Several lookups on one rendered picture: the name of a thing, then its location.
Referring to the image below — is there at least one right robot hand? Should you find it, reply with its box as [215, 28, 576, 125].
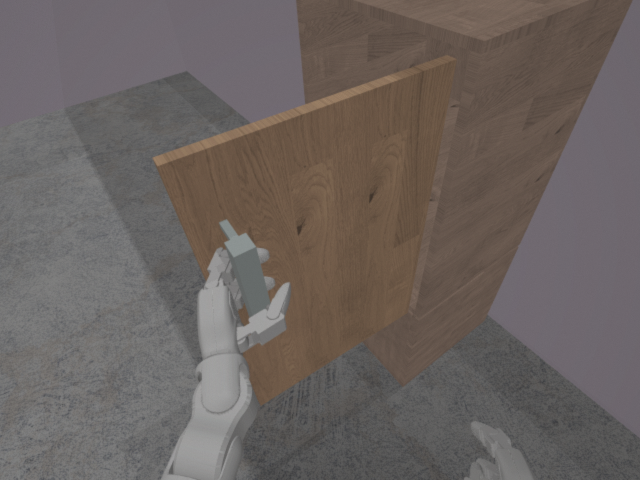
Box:
[464, 421, 536, 480]

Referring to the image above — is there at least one left robot hand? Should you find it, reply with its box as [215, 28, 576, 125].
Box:
[197, 247, 291, 360]

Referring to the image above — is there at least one handle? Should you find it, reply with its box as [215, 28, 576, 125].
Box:
[219, 219, 271, 318]

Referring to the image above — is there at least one cupboard door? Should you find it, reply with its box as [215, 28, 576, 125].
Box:
[153, 55, 457, 406]

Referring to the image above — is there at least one robot left forearm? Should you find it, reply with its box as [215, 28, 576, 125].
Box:
[161, 353, 258, 480]

